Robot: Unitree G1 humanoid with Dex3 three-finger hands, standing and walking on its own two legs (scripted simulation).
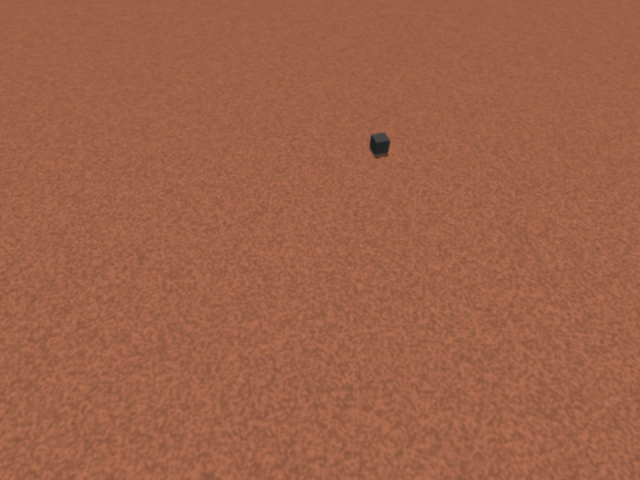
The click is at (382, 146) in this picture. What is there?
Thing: cube
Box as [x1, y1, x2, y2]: [370, 132, 389, 154]
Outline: 384,132 371,135 370,147 375,154 387,152 389,140
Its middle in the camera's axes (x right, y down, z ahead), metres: +0.32 -0.50 +2.03
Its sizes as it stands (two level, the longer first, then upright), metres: 0.074 0.074 0.074
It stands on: the floor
